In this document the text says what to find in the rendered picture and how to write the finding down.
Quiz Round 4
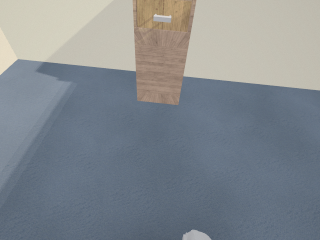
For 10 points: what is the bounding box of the drawer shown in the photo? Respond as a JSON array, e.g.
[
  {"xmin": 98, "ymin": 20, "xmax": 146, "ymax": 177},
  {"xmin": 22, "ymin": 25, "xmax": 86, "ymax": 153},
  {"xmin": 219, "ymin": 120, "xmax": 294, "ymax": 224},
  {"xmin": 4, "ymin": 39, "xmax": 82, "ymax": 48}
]
[{"xmin": 136, "ymin": 0, "xmax": 192, "ymax": 32}]

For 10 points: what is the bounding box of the handle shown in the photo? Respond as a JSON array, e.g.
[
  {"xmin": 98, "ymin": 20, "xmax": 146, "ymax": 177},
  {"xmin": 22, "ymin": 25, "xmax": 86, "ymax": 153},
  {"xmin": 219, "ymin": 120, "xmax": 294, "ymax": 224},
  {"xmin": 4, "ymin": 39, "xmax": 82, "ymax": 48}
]
[{"xmin": 153, "ymin": 14, "xmax": 172, "ymax": 23}]

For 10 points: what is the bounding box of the cabinet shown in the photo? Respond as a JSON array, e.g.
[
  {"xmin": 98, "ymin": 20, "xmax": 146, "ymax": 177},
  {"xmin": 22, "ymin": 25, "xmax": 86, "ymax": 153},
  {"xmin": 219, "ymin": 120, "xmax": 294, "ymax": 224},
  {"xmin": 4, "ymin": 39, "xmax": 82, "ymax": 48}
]
[{"xmin": 132, "ymin": 0, "xmax": 197, "ymax": 105}]

